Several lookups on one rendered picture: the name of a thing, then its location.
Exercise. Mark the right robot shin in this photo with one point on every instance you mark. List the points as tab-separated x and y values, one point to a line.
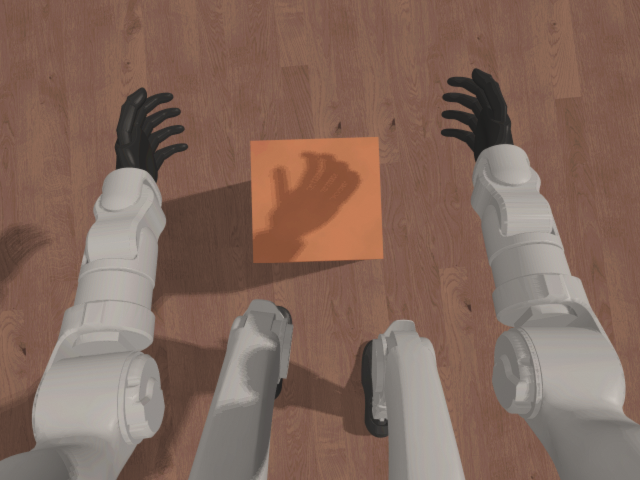
379	404

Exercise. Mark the robot left hand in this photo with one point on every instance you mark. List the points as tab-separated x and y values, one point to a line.
135	145

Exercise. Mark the left robot upper arm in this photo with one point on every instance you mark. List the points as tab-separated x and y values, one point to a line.
91	413

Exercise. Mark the robot right hand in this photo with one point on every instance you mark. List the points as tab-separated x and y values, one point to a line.
491	124

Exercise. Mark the left robot forearm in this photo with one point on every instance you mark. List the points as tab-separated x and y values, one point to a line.
112	307

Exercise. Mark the right robot forearm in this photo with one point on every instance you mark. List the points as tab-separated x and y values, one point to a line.
534	286

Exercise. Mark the right robot upper arm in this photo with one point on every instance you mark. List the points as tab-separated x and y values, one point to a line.
567	384

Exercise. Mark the carton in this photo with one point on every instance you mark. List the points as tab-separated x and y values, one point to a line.
316	200

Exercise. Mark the robot right foot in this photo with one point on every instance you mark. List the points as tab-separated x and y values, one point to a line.
377	427

